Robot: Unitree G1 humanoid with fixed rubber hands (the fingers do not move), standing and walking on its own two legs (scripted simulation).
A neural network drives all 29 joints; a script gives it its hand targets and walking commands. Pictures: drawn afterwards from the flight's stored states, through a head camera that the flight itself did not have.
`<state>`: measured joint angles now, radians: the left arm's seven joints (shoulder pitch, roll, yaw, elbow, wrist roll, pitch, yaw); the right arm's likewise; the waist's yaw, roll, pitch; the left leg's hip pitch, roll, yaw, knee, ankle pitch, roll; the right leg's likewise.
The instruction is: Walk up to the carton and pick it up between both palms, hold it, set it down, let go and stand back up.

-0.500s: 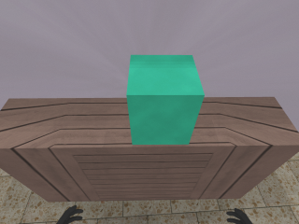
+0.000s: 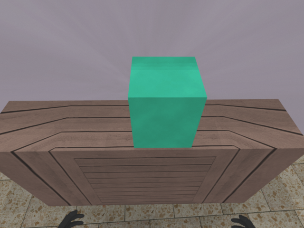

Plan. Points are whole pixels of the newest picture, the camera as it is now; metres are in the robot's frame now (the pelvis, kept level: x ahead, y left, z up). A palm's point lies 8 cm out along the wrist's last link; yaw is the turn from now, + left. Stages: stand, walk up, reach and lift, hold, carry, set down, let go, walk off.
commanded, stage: stand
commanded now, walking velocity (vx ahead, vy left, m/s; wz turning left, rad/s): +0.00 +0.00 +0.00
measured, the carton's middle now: (163, 104) +0.52 -0.01 +0.02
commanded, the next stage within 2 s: walk up in 0.68 s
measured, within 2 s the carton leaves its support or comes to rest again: neither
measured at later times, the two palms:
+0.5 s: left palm out of the picture +0.11 +0.25 -0.09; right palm out of the picture +0.11 -0.25 -0.09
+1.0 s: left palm out of the picture +0.10 +0.25 -0.10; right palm out of the picture +0.08 -0.28 -0.09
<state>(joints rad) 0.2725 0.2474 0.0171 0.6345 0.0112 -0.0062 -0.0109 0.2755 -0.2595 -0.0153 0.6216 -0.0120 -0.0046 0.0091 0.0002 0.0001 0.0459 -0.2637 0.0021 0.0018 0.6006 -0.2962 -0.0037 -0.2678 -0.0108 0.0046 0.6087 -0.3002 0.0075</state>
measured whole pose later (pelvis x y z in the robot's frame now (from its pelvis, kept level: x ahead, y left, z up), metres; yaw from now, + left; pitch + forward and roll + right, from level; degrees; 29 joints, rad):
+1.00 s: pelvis +0.01 -0.01 +0.00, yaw -2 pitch -2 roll +1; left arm 0.35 0.27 0.05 0.63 0.05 0.01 -0.04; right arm 0.37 -0.27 -0.03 0.65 -0.07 -0.03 -0.01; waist -0.01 -0.01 0.01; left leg -0.24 0.03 0.03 0.60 -0.33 0.03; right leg -0.37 -0.01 0.00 0.85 -0.48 -0.01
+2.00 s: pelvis +0.11 -0.02 +0.00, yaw -1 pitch -3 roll -1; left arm 0.28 0.30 0.02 0.57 0.00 0.00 0.00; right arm 0.20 -0.30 0.00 0.67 0.00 0.03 0.02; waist -0.01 0.01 0.05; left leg -0.35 0.02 0.05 0.62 -0.22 0.03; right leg -0.23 -0.03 -0.01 0.62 -0.35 0.03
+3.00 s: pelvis +0.13 -0.03 +0.00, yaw -3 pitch -2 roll +0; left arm 0.31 0.28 0.00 0.63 0.00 -0.01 -0.01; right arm 0.24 -0.29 0.00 0.69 0.00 0.01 0.02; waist -0.01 0.00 0.04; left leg -0.32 0.02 0.06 0.57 -0.23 0.01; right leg -0.21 -0.02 0.02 0.58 -0.35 0.03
